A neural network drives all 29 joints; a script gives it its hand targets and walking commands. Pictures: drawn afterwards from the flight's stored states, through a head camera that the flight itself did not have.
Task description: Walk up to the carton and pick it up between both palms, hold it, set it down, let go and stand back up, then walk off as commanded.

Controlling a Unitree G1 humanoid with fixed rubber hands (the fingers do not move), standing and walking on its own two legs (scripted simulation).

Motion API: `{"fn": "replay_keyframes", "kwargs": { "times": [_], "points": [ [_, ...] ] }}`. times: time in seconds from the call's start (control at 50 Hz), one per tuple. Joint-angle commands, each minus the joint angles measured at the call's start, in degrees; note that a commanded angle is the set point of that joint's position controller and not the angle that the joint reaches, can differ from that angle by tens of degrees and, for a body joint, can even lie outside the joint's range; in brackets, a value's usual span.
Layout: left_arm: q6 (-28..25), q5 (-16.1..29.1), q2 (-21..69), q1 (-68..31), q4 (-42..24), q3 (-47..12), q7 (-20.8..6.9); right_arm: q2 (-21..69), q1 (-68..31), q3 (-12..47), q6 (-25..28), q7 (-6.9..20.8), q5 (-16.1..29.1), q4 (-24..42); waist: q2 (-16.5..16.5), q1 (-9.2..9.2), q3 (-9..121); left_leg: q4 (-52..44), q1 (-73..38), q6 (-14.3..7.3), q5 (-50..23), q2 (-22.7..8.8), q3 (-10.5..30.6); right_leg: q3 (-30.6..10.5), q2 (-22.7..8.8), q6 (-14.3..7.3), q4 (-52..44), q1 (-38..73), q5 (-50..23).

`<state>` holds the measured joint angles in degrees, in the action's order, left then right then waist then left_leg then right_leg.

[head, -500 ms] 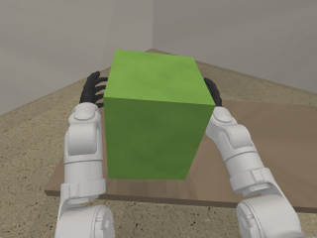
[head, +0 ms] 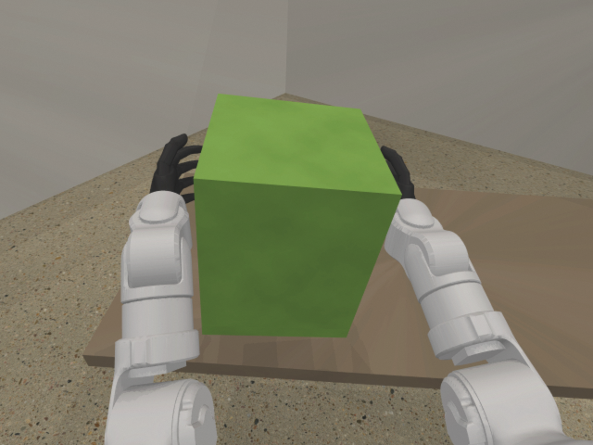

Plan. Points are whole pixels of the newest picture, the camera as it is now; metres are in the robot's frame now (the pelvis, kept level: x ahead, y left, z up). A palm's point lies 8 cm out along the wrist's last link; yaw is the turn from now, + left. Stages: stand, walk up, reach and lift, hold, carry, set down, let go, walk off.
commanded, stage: hold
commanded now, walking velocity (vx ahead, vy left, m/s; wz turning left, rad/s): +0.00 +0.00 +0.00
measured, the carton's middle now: (283, 218) +0.38 +0.02 +0.17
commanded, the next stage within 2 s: none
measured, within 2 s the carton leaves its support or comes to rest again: neither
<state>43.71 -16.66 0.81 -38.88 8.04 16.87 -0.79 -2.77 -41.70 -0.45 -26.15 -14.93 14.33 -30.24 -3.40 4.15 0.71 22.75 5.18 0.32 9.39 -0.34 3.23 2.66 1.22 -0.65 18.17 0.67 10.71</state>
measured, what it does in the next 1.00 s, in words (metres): stands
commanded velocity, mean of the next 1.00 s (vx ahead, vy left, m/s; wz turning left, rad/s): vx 0.00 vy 0.00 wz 0.00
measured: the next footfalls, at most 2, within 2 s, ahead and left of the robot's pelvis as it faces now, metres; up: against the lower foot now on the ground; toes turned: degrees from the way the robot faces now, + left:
none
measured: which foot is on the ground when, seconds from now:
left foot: down 0.00-1.00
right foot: down 0.00-1.00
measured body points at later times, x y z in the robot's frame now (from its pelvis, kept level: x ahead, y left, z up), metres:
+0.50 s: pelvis +0.00 +0.00 +0.00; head -0.06 +0.04 +0.44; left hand +0.37 +0.17 +0.23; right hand +0.38 -0.13 +0.21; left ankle +0.04 +0.12 -0.75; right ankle +0.00 -0.11 -0.75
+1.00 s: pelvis +0.00 +0.00 +0.00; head -0.05 +0.04 +0.44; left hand +0.38 +0.16 +0.22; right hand +0.38 -0.13 +0.21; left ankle +0.04 +0.12 -0.75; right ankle +0.00 -0.11 -0.75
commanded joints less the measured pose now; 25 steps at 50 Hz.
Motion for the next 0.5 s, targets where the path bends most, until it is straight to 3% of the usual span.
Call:
{"fn": "replay_keyframes", "kwargs": {
  "times": [0.0,0.02,0.06,0.08,0.12,0.18,0.2,0.22,0.24,0.26,0.3,0.32,0.34,0.36,0.38,0.4,0.42,0.44,0.46,0.48],
  "points": [
    [-5.0,11.3,36.0,-42.5,-10.1,-32.5,-6.8,35.0,-53.9,20.6,6.1,6.9,6.1,25.1,6.1,1.15,27.8,-1.7,-11.2,1.6,-14.4,2.7,-2.7,1.3,2.9,3.3,-2.2,0.9,-9.7],
    [-4.8,11.3,36.3,-42.3,-5.2,-31.1,-6.8,34.9,-56.9,20.5,6.3,6.8,6.0,26.4,4.5,2.16,27.3,-0.9,-10.9,1.5,-13.6,2.8,-2.2,1.3,2.7,3.2,-2.5,1.9,-9.8],
    [-4.7,10.3,34.4,-44.7,-8.3,-30.4,-6.6,34.0,-55.1,19.7,6.0,7.0,6.3,23.5,7.2,0.52,26.9,-1.2,-11.1,1.7,-13.2,2.4,-2.4,1.5,2.8,2.7,-2.7,0.2,-6.7],
    [-4.7,10.1,34.2,-40.7,-5.4,-30.4,-6.8,34.2,-53.8,20.6,6.2,6.9,5.9,25.0,5.4,0.55,27.1,-1.5,-10.7,1.3,-13.7,3.0,-3.0,1.5,2.7,3.5,-2.7,1.0,-9.7],
    [-4.8,10.2,35.4,-41.6,-7.0,-30.9,-6.6,34.5,-52.7,19.7,6.0,7.2,6.3,22.0,8.5,1.23,27.2,-1.1,-11.2,2.4,-15.0,2.7,-2.5,1.6,3.0,2.6,-2.3,0.4,-8.5],
    [-4.1,8.4,33.8,-40.5,-1.6,-27.2,-7.1,33.0,-52.7,16.6,5.6,7.3,4.1,18.3,6.6,0.86,22.5,-3.3,-8.3,1.0,-7.5,2.3,-2.3,1.3,2.5,2.4,-3.7,-0.6,-2.5],
    [-3.8,8.5,34.1,-37.8,-2.5,-27.0,-7.1,33.8,-52.5,18.4,5.7,7.6,5.2,19.8,5.1,-0.56,23.5,-3.4,-8.8,0.9,-10.4,2.6,-3.2,0.9,2.3,3.0,-3.4,0.6,-6.0],
    [-3.6,9.0,34.6,-38.7,-2.7,-28.3,-7.5,32.6,-51.9,18.3,5.8,7.3,4.8,18.6,7.1,0.79,21.8,-3.0,-9.0,1.3,-11.1,2.3,-3.0,1.7,2.5,2.7,-3.0,1.1,-5.9],
    [-4.7,10.0,34.5,-42.2,-7.6,-29.6,-7.4,34.9,-54.0,20.5,6.3,7.1,6.1,23.4,5.4,0.38,28.1,-1.2,-11.4,1.8,-15.6,2.6,-2.6,1.3,2.8,3.2,-2.1,3.3,-10.0],
    [-4.7,8.9,33.6,-41.0,-6.2,-27.9,-7.1,34.1,-52.7,20.9,5.8,7.0,6.3,21.1,6.0,-0.58,25.7,-1.7,-10.5,1.4,-14.7,2.6,-2.6,1.2,2.7,2.9,-2.4,2.3,-10.8],
    [-5.2,10.9,34.6,-42.3,-7.0,-30.4,-7.3,35.9,-54.2,21.3,6.7,6.9,5.5,23.9,5.5,0.25,27.5,-1.3,-9.5,1.4,-13.8,3.2,-3.3,1.7,3.0,3.4,-2.1,1.2,-9.7],
    [-4.6,8.9,33.7,-42.4,-3.8,-28.6,-7.1,35.5,-54.3,19.9,5.7,6.8,5.6,20.2,6.1,0.42,24.2,-1.9,-8.9,1.1,-11.1,2.9,-3.2,1.2,2.5,3.3,-2.7,0.7,-7.3],
    [-5.1,10.4,35.3,-42.6,-1.6,-29.4,-7.7,34.6,-55.9,18.8,6.4,6.7,4.7,23.1,3.9,1.72,23.7,-2.6,-8.2,0.5,-8.9,2.8,-2.6,1.4,2.7,3.6,-3.2,-1.5,-4.9],
    [-5.6,10.0,34.7,-44.0,-4.1,-29.6,-7.5,35.6,-54.9,18.9,6.7,6.7,4.3,21.6,6.1,2.04,25.9,-2.2,-9.0,0.8,-9.0,3.0,-3.0,1.9,2.2,3.1,-2.8,-0.3,-5.4],
    [-6.1,12.2,34.8,-45.3,-5.9,-31.9,-7.2,36.1,-57.9,20.0,7.4,6.9,5.1,26.2,4.1,2.05,28.7,-1.2,-9.5,0.8,-10.6,3.3,-3.0,1.2,2.3,3.8,-2.3,-0.2,-7.4],
    [-6.4,11.7,35.2,-45.0,-8.5,-31.1,-6.7,35.9,-54.1,19.2,6.8,7.1,5.6,22.2,6.9,1.73,28.9,-1.0,-11.6,1.6,-14.7,2.6,-2.5,1.4,2.5,3.1,-2.2,-0.5,-10.0],
    [-7.0,12.8,36.2,-46.0,-10.2,-33.8,-6.2,36.1,-55.9,20.5,7.7,7.1,6.6,24.8,8.2,1.91,33.2,0.9,-13.5,2.3,-17.6,2.5,-2.2,1.4,2.8,3.0,-1.3,0.3,-11.5],
    [-6.0,11.3,36.0,-43.1,-5.7,-31.5,-6.1,34.6,-56.6,20.6,7.1,6.9,6.3,24.5,7.3,0.49,29.9,-0.4,-12.2,2.1,-15.2,2.2,-1.5,1.7,3.4,2.6,-2.3,-0.1,-8.7],
    [-5.4,9.2,34.8,-41.6,-1.1,-29.3,-6.5,33.1,-55.1,18.4,6.4,6.9,5.2,21.1,6.6,1.46,23.6,-1.7,-9.8,1.5,-8.8,2.7,-2.6,1.3,2.8,3.0,-3.2,-2.1,-3.5],
    [-5.0,8.5,34.5,-39.5,-1.6,-27.0,-6.6,34.4,-53.3,19.3,6.1,7.2,5.2,21.1,5.6,-0.05,23.1,-2.9,-8.5,0.5,-7.4,2.5,-2.8,1.3,2.5,3.1,-3.4,-1.1,-3.5]
  ]
}}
